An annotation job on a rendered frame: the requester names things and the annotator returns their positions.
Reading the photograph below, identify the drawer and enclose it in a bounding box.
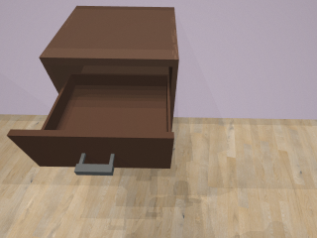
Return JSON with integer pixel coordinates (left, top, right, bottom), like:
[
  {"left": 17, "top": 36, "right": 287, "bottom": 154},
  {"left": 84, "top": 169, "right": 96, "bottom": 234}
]
[{"left": 7, "top": 72, "right": 174, "bottom": 169}]

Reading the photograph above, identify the cabinet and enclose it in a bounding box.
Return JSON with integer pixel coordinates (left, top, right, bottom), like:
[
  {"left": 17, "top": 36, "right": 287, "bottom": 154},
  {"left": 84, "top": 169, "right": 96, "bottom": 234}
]
[{"left": 39, "top": 6, "right": 179, "bottom": 132}]

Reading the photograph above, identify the handle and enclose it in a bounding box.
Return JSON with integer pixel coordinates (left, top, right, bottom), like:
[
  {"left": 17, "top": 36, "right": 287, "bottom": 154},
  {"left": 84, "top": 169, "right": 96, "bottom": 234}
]
[{"left": 74, "top": 153, "right": 115, "bottom": 176}]

